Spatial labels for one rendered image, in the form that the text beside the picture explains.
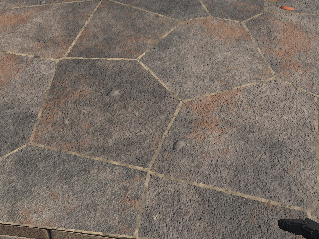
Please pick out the robot right hand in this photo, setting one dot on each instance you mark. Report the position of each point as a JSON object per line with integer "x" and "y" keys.
{"x": 308, "y": 228}

